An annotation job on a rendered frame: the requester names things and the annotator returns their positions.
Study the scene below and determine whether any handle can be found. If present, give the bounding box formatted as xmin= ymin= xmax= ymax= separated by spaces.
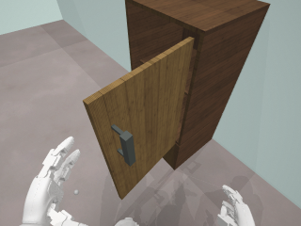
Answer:
xmin=111 ymin=124 xmax=136 ymax=167

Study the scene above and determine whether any robot right hand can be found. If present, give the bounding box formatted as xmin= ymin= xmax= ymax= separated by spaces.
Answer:
xmin=217 ymin=185 xmax=256 ymax=226

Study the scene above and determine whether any robot left hand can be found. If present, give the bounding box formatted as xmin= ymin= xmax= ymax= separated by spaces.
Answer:
xmin=22 ymin=137 xmax=88 ymax=226

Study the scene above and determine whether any cupboard door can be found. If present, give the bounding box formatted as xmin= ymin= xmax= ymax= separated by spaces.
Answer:
xmin=83 ymin=37 xmax=195 ymax=200

